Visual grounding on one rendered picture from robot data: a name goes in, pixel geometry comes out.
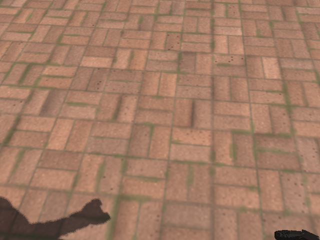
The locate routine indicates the robot right hand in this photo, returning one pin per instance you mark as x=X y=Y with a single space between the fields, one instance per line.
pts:
x=294 y=235

